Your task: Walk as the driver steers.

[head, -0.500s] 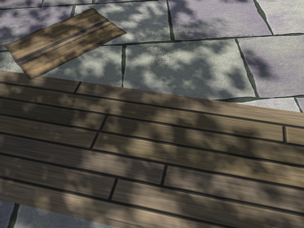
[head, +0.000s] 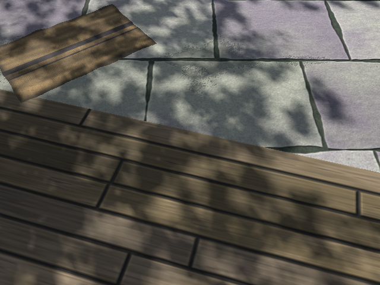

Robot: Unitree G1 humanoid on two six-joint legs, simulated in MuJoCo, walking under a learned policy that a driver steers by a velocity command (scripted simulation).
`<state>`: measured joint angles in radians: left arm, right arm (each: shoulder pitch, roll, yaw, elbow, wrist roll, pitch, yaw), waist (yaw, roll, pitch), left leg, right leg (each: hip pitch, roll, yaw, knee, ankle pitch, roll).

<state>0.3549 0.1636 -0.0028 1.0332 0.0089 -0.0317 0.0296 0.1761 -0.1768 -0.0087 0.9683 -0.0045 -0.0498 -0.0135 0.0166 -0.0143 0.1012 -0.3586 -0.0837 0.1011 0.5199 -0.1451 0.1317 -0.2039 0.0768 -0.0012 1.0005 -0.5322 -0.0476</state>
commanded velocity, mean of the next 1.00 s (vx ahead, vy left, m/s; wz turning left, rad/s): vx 0.09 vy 0.00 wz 0.00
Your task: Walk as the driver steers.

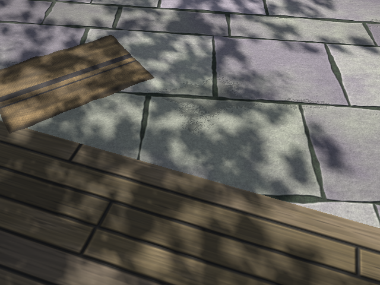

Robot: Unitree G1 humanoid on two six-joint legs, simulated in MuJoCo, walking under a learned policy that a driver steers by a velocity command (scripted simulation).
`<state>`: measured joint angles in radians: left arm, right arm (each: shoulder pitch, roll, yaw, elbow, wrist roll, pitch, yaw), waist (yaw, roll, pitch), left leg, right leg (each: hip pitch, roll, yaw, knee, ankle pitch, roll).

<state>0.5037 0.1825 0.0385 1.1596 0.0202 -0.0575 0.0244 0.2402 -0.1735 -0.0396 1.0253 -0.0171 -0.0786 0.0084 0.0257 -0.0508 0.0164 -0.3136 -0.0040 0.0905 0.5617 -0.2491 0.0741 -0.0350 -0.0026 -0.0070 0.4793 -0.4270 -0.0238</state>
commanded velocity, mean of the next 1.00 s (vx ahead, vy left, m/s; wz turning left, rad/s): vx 0.11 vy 0.00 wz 0.00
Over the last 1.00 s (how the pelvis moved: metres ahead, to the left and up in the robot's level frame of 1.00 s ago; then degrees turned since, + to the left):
0.13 -0.01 0.00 1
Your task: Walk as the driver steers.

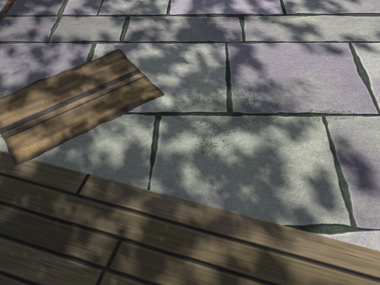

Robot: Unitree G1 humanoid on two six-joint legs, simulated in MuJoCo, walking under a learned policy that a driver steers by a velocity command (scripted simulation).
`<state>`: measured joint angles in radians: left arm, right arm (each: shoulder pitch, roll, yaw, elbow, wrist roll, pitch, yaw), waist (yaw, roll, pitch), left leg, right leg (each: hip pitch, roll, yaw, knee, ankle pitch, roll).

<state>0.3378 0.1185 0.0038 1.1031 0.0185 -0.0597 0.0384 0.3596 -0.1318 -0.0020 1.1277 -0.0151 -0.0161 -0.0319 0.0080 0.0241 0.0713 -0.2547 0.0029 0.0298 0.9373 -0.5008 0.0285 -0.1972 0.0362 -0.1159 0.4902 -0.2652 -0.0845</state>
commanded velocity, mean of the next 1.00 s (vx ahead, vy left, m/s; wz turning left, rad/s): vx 0.13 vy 0.00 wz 0.00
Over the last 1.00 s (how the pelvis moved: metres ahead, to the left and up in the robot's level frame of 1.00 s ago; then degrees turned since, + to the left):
0.18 -0.02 0.01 2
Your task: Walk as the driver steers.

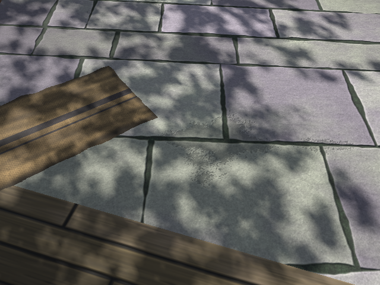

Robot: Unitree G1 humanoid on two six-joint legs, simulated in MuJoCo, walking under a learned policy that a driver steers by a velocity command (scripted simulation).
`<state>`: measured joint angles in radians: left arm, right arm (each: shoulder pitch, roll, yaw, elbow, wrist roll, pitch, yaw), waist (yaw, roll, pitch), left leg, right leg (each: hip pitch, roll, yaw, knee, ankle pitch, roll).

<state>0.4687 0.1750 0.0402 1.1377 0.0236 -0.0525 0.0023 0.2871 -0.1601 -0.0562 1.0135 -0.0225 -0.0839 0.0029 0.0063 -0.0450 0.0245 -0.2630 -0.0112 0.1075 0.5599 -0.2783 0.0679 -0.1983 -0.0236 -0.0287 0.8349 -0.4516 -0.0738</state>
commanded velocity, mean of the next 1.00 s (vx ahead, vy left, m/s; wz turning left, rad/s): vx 0.48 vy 0.00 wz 0.03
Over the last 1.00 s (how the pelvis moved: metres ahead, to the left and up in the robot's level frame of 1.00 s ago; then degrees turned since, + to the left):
0.12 0.07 -0.01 -1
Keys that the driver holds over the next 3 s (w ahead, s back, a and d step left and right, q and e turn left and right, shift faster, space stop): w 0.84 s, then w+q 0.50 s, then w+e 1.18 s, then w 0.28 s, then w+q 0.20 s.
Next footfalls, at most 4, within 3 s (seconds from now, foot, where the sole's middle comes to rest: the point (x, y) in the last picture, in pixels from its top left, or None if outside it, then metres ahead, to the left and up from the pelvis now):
0.42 right None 0.39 -0.08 -0.77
1.00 left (167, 231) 0.71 0.08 -0.77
1.56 right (191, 160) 1.05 -0.01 -0.77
2.12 left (153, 114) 1.34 0.18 -0.77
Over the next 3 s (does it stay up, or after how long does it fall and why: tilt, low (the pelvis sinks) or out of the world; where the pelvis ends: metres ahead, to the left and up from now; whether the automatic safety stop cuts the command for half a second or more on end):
stays up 1.58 -0.04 0.02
